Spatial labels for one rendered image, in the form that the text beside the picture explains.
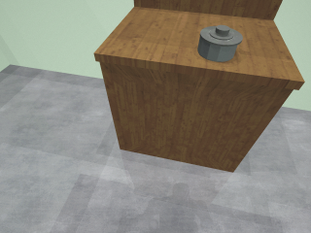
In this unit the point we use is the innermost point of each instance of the table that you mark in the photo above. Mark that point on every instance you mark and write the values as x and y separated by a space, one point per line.
170 102

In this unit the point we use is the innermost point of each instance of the knob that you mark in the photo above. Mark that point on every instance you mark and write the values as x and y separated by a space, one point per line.
222 29

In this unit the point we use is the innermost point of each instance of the lid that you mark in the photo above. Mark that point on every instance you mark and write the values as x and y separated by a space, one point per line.
209 35

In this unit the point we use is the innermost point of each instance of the pot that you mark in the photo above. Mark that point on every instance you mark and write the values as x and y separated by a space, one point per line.
215 53

